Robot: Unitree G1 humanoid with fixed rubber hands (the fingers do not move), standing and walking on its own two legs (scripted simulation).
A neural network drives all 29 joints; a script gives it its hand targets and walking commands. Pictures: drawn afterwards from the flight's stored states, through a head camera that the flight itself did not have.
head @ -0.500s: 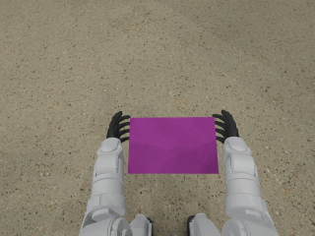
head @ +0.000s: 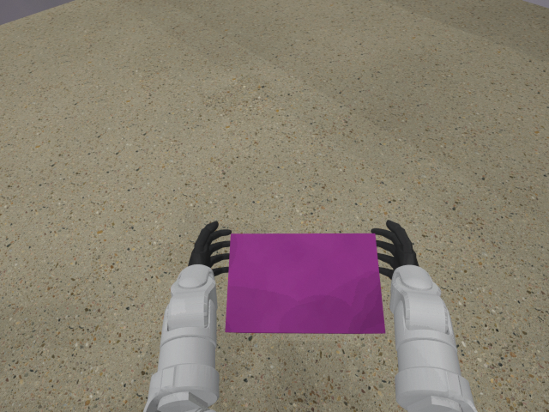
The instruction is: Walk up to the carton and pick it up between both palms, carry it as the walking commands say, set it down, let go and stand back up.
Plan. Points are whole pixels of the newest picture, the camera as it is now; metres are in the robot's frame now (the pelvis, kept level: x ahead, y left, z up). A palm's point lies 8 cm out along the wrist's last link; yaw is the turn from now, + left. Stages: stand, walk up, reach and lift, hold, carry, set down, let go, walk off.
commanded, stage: reach and lift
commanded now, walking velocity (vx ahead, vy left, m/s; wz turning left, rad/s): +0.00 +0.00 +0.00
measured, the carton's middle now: (300, 289) +0.33 -0.01 -0.09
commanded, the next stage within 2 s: hold in 1.54 s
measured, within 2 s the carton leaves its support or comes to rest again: neither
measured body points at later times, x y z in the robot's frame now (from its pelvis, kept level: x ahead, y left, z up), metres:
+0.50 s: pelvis +0.01 +0.00 +0.01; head -0.02 +0.00 +0.46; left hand +0.32 +0.15 +0.06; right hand +0.32 -0.16 +0.05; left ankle +0.02 +0.13 -0.73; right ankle +0.03 -0.13 -0.73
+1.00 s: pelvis +0.00 +0.00 +0.01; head -0.03 +0.00 +0.46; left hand +0.32 +0.16 +0.06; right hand +0.32 -0.15 +0.06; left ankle +0.02 +0.13 -0.73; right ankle +0.03 -0.13 -0.73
